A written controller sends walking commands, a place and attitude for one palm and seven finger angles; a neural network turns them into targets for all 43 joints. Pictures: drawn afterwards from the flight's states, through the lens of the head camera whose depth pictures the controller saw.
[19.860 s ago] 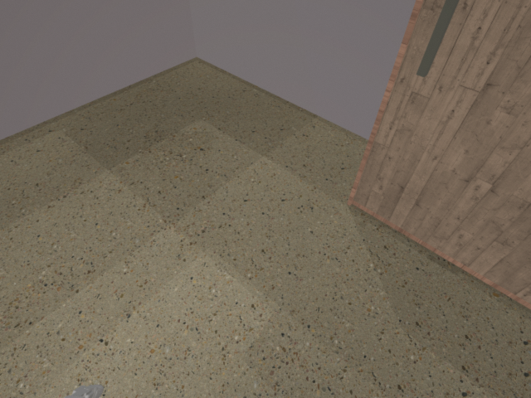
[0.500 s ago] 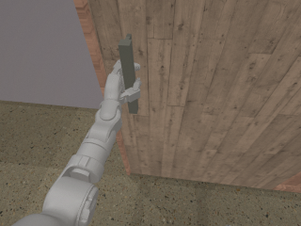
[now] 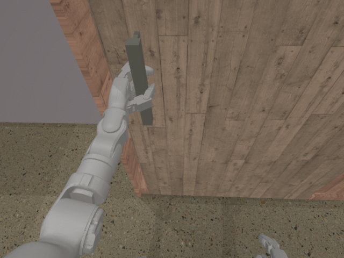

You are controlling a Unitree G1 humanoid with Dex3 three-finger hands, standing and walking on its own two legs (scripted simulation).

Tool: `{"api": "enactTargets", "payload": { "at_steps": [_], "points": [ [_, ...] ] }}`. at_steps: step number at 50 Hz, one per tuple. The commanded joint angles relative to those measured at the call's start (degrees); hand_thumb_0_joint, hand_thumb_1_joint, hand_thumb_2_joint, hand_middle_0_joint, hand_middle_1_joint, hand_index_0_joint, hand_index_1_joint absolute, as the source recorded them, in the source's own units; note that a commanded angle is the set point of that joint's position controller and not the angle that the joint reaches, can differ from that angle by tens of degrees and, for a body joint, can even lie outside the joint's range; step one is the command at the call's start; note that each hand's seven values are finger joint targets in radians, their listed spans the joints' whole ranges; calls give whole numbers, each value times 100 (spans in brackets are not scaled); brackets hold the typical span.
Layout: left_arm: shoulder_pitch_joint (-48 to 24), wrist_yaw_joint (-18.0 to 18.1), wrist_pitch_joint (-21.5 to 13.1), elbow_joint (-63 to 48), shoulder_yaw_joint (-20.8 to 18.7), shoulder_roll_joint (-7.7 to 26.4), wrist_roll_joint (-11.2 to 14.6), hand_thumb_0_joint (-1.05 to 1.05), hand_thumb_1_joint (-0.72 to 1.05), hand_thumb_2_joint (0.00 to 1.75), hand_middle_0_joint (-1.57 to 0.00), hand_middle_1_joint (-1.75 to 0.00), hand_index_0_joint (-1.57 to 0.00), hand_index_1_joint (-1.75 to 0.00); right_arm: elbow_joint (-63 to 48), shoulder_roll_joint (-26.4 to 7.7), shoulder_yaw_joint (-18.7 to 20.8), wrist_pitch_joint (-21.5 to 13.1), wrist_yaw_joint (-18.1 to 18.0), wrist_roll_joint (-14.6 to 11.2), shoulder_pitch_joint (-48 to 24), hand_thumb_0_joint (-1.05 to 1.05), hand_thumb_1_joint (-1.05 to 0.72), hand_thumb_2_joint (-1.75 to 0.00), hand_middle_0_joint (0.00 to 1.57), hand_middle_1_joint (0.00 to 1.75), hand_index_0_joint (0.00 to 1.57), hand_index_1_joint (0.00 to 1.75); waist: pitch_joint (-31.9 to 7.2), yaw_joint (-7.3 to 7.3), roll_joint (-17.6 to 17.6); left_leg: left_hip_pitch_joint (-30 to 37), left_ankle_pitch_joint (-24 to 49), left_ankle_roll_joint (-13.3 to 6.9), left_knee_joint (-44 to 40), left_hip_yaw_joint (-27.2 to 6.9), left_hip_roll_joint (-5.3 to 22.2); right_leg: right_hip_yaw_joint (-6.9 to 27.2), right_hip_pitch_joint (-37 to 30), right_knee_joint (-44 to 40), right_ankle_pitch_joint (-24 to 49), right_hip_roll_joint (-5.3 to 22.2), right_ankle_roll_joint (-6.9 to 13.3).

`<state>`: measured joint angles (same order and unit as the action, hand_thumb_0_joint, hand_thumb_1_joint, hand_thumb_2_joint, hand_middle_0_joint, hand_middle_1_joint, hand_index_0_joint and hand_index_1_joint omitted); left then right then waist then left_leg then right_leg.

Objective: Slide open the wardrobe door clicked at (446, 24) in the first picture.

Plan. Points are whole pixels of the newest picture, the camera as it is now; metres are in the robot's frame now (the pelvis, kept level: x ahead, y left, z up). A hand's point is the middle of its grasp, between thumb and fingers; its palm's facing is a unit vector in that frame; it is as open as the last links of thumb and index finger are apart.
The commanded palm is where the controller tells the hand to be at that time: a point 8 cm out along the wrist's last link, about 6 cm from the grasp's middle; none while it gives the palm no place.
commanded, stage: step sideways, sliding the door along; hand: left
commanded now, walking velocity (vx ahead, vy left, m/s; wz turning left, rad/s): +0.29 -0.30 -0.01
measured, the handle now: (143, 83) +0.49 +0.09 +0.14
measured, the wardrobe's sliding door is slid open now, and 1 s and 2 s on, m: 0.05 0.13 0.45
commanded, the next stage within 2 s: none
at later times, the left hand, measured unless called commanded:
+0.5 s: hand (155, 96) +0.44 +0.06 +0.14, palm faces +0.09 -0.99 -0.05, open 6.2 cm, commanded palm +0.41 +0.05 +0.14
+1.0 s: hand (186, 94) +0.45 -0.01 +0.14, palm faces +0.38 -0.92 -0.05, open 6.4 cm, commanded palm +0.41 -0.04 +0.14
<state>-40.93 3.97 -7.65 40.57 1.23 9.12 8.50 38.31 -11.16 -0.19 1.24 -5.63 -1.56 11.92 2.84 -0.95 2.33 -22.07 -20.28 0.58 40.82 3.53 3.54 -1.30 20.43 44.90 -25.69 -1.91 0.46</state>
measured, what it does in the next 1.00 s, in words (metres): steps to the right: left foot, then right foot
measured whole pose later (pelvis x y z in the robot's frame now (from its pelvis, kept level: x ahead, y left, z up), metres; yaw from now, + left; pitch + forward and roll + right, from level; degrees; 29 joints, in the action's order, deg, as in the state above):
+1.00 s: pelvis +0.09 -0.25 +0.01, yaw +7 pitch -2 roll -2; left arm -24.8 8.8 -5.5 5.7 -5.6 10.1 4.2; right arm 34.8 -13.2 3.7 -6.0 -0.4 -2.3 5.4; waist 17.1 7.0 2.4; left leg -13.2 -18.0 4.8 34.0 4.7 12.0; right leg -2.5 26.5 56.7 -27.7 0.5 -1.3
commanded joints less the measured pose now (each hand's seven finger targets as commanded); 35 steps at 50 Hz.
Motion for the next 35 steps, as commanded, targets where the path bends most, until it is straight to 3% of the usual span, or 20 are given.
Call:
{"api": "enactTargets", "payload": {
  "at_steps": [1, 2, 3, 4, 5, 7, 8, 10, 13, 15, 16, 17, 18, 19, 20, 22, 27, 32, 34, 35],
  "points": [
    [-2760, -177, -279, -1309, 77, 216, -145, 0, 90, 90, -45, -140, -45, -140, -585, -901, 266, -129, -112, 18, -319, 0, -90, -90, 20, 30, 20, 30, -1562, -116, 336, 958, 1686, -1021, -767, -1620, 1615, 149, -513, -583, 231, 181, 112],
    [-2731, -160, -256, -1315, -5, 352, -204, 0, 90, 90, -45, -140, -45, -140, -583, -941, 280, -137, -124, -13, -282, 0, -90, -90, 20, 30, 20, 30, -1674, -82, 34, 448, 1442, -799, -312, -1170, 1227, 195, -1222, -1089, 834, 253, 198],
    [-2701, -135, -251, -1292, -62, 432, -264, 0, 90, 90, -45, -140, -45, -140, -576, -841, 269, -181, -136, -53, -296, 0, -90, -90, 20, 30, 20, 30, -1697, -60, -713, -11, 1034, -489, 494, -434, 657, 730, -1600, -1775, 1239, 680, 400],
    [-2592, -85, -215, -1154, -278, 689, -338, 0, 90, 90, -45, -140, -45, -140, -630, -715, 267, -211, -131, -84, -422, 0, -90, -90, 20, 30, 20, 30, -1454, 46, -2139, -907, -412, -94, 1770, 55, -112, 2222, -1803, -2608, 1573, 1501, 875],
    [-2681, -44, -170, -1074, -347, 703, -372, 0, 90, 90, -45, -140, -45, -140, -598, -776, 294, -307, -120, -64, -670, 0, -90, -90, 20, 30, 20, 30, -992, 217, -2313, -1562, -1275, -39, 2877, -272, -292, 2990, -1836, -2751, 2479, 1960, 1236],
    [-2860, -50, -276, -1368, -96, 360, -450, 0, 90, 90, -45, -140, -45, -140, -352, -723, 300, -418, -93, 65, -527, 0, -90, -90, 20, 30, 20, 30, -1052, 127, -1079, -1706, -1045, 27, 3154, -473, -101, 2357, -2331, -2110, 4067, 1914, 1456],
    [-2822, -66, -393, -1608, 6, 203, -506, 0, 90, 90, -45, -140, -45, -140, -348, -657, 290, -428, -80, 109, -430, 0, -90, -90, 20, 30, 20, 30, -1252, 134, -890, -1440, -895, 54, 2793, -265, -92, 1693, -2540, -1868, 4731, 1645, 1311],
    [-2741, -98, -538, -1813, 125, 47, -550, 0, 90, 90, -45, -140, -45, -140, -429, -605, 281, -403, -103, 173, -441, 0, -90, -90, 20, 30, 20, 30, -1441, 152, -1112, -1017, -594, 80, 1950, 103, -140, 1104, -2616, -1776, 5195, 1388, 1097],
    [-2729, -139, -650, -2316, 373, -125, -538, 0, 90, 90, -45, -140, -45, -140, -589, -582, 281, -405, -135, 172, -503, 0, -90, -90, 20, 30, 20, 30, -1730, 193, -1298, -439, -118, 87, 394, 433, -146, 898, -2776, -1506, 5584, 1227, 929],
    [-2766, -162, -717, -2696, 570, -229, -528, 0, 90, 90, -45, -140, -45, -140, -590, -628, 314, -418, -172, 134, -380, 0, -90, -90, 20, 30, 20, 30, -2058, 11, -1110, 1062, 909, -65, -1105, 506, 32, 617, -1978, -887, 5604, 1000, 468],
    [-2816, -174, -780, -2888, 773, -372, -479, 0, 90, 90, -45, -140, -45, -140, -558, -687, 361, -425, -160, 106, -258, 0, -90, -90, 20, 30, 20, 30, -2352, -228, -835, 2599, 2085, -344, -1913, 30, 556, 382, -896, 92, 5067, 858, 35],
    [-2827, -208, -824, -3166, 957, -556, -345, 0, 90, 90, -45, -140, -45, -140, -685, -1036, 478, -440, -77, 72, -375, 0, -90, -90, 20, 30, 20, 30, -2614, -253, 755, 4105, 4764, -1096, -1748, -2012, 2307, 213, 1019, 1820, 1863, 257, -316],
    [-2928, -234, -853, -3467, 1073, -792, -261, 0, 90, 90, -45, -140, -45, -140, -770, -843, 420, -458, 156, 66, -597, 0, -90, -90, 20, 30, 20, 30, -2910, -158, 824, 4505, 5848, -1585, -1320, -2796, 3162, 873, 1564, 3124, -493, 121, -153],
    [-2826, -214, -763, -3262, 847, -516, -354, 0, 90, 90, -45, -140, -45, -140, -696, -906, 471, -449, 257, 31, -663, 0, -90, -90, 20, 30, 20, 30, -2414, -189, 31, 4280, 5414, -1551, -1306, -2609, 3160, 1001, 2120, 3397, -343, 297, 60],
    [-2852, -224, -738, -3641, 700, -225, -372, 0, 90, 90, -45, -140, -45, -140, -660, -978, 511, -409, 265, 99, -701, 0, -90, -90, 20, 30, 20, 30, -2221, -175, 211, 4024, 4961, -1499, -1304, -2484, 3136, 925, 2405, 3468, -262, 543, -3],
    [-3126, -283, -636, -3903, 907, -345, -430, 0, 90, 90, -45, -140, -45, -140, -607, -926, 474, -367, 260, 44, -880, 0, -90, -90, 20, 30, 20, 30, -1866, -82, 304, 3360, 4110, -1234, -1350, -1716, 2800, 778, 2326, 2969, 75, 765, -82],
    [-2967, -389, -396, -3935, 1454, -922, -474, 0, 90, 90, -45, -140, -45, -140, -870, -932, 475, -556, 232, -100, -726, 0, -90, -90, 20, 30, 20, 30, -1741, -151, 1270, 2214, 3247, -705, -1608, 13, 1810, -275, 829, 1149, 851, 657, -260],
    [-2466, -270, -444, -4149, 1118, -491, -381, 0, 90, 90, -45, -140, -45, -140, -987, -860, 419, -756, 261, -161, -679, 0, -90, -90, 20, 30, 20, 30, -1938, -139, 1726, 2519, 4072, -443, -958, 223, 1630, -712, -51, -267, 994, 281, -293],
    [-2142, -218, -499, -4330, 1029, -333, -412, 0, 90, 90, -45, -140, -45, -140, -1009, -718, 366, -816, 287, -186, -668, 0, -90, -90, 20, 30, 20, 30, -2008, -69, 1358, 2461, 4057, -457, -241, 50, 1446, -704, -766, -1412, 1685, 155, -260],
    [-2007, -185, -518, -4436, 911, -107, -494, 0, 90, 90, -45, -140, -45, -140, -990, -621, 341, -849, 294, -239, -638, 0, -90, -90, 20, 30, 20, 30, -2112, -24, 589, 2093, 3359, -480, 381, 165, 1008, -484, -1321, -2024, 3275, 418, -198]
  ]
}}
